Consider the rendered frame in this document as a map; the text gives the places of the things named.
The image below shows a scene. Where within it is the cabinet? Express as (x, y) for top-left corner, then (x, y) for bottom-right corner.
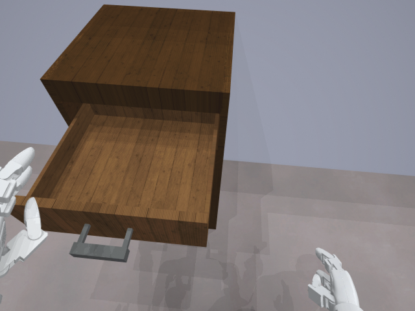
(40, 5), (235, 229)

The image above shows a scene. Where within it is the drawer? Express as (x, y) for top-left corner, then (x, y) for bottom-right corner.
(11, 103), (219, 247)

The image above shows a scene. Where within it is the handle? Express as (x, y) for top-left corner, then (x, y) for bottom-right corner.
(69, 224), (133, 262)

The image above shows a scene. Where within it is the robot left hand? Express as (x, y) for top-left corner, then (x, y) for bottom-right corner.
(0, 147), (47, 278)

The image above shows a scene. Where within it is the robot right hand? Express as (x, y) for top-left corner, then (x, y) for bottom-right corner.
(308, 248), (360, 311)

